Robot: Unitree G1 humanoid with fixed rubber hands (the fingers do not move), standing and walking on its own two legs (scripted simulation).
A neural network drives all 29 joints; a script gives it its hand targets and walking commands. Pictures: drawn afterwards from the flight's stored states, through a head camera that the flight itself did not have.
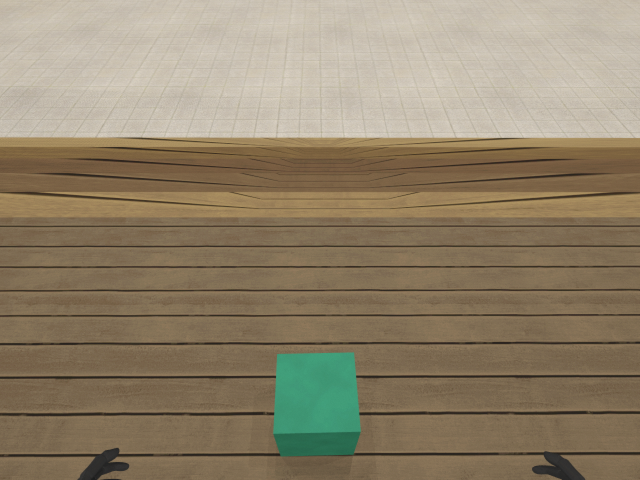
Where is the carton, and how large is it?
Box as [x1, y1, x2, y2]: [273, 352, 360, 455]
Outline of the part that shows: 353,352 277,354 273,434 280,455 320,455 353,453 360,432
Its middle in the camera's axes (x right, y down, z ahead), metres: -0.01 +0.47 +1.09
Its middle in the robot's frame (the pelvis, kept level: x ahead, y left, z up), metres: +0.40 +0.02 -0.66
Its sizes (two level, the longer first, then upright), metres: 0.210 0.200 0.250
